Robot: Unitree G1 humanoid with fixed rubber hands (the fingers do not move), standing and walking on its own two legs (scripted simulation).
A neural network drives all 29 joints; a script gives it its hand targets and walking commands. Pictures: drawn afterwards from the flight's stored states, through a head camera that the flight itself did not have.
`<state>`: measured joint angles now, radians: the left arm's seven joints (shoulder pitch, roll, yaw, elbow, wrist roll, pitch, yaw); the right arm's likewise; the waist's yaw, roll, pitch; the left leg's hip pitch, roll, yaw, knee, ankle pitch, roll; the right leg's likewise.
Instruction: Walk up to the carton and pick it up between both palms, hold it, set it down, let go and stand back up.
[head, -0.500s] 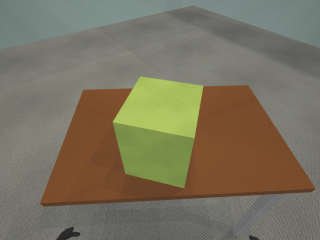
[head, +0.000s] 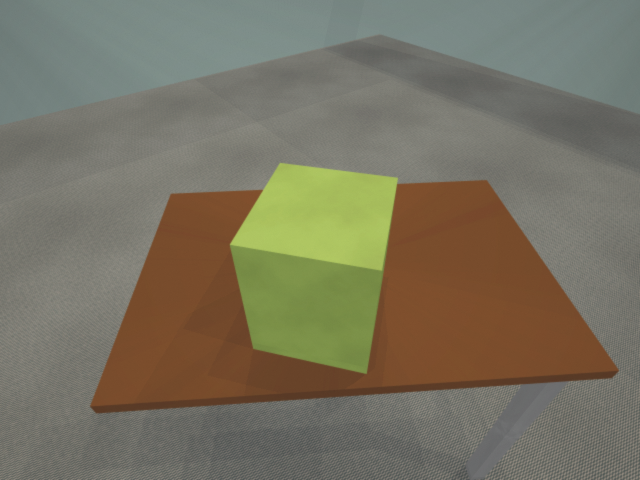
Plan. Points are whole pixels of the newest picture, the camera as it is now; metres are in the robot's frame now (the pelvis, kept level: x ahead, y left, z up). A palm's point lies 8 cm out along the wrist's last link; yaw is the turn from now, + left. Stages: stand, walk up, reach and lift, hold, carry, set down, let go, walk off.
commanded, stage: stand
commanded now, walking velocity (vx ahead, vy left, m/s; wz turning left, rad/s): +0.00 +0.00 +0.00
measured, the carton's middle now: (322, 266) +0.46 +0.00 +0.01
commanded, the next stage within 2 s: none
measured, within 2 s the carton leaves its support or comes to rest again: neither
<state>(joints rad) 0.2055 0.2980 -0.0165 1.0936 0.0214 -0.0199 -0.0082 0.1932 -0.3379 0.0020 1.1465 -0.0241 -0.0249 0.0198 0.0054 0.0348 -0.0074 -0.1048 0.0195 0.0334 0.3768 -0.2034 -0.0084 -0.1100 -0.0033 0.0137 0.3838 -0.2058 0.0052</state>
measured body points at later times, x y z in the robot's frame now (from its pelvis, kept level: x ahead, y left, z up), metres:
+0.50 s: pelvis -0.02 +0.01 +0.00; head -0.03 +0.00 +0.45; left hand +0.02 +0.29 -0.14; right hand +0.02 -0.29 -0.15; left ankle +0.00 +0.12 -0.75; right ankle +0.01 -0.12 -0.75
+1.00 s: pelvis -0.01 +0.01 +0.00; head -0.01 +0.00 +0.45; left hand +0.04 +0.30 -0.14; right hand +0.04 -0.28 -0.14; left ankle +0.00 +0.12 -0.75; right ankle +0.01 -0.12 -0.75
